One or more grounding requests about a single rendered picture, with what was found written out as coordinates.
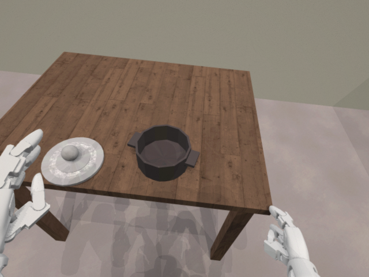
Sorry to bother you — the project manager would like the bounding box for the lid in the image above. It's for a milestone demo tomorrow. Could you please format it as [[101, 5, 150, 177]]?
[[41, 137, 104, 186]]

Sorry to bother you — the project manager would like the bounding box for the table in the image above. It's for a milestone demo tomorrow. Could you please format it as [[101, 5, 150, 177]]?
[[0, 52, 273, 261]]

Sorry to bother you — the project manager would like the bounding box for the knob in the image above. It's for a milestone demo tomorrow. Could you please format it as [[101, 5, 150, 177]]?
[[61, 145, 79, 161]]

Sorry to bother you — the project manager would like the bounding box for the pot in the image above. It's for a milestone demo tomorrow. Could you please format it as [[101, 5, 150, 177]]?
[[127, 124, 200, 181]]

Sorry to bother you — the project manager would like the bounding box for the robot right hand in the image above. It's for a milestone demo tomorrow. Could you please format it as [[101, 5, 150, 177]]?
[[264, 205, 310, 266]]

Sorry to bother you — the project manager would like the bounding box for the robot left hand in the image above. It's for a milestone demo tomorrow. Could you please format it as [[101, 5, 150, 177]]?
[[0, 129, 50, 253]]

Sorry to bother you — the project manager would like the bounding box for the right robot forearm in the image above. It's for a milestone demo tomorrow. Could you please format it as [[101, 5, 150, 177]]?
[[287, 258, 320, 277]]

